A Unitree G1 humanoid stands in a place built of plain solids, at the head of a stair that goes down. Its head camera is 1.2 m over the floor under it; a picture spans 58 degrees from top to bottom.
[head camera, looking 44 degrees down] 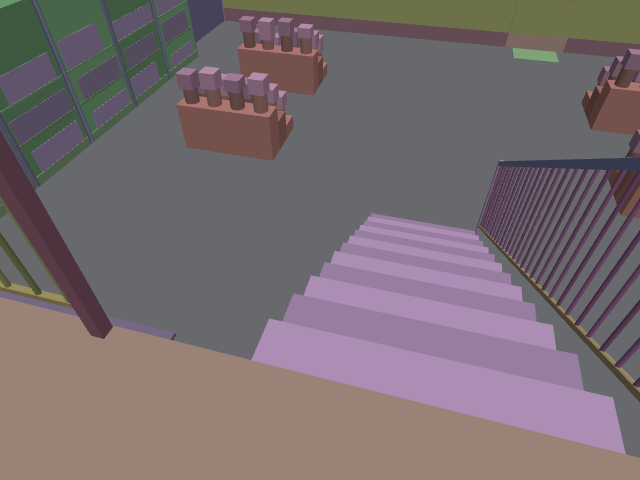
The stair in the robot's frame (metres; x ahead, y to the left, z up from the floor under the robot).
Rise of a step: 0.18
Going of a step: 0.28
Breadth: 1.22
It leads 15 degrees to the right of straight ahead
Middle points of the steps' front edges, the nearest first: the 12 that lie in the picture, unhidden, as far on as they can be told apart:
0.56 -0.32 0.00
0.84 -0.39 -0.18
1.11 -0.47 -0.37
1.38 -0.54 -0.55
1.65 -0.61 -0.74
1.93 -0.69 -0.92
2.20 -0.76 -1.10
2.47 -0.84 -1.29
2.75 -0.91 -1.47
3.02 -0.99 -1.66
3.29 -1.06 -1.84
3.57 -1.14 -2.02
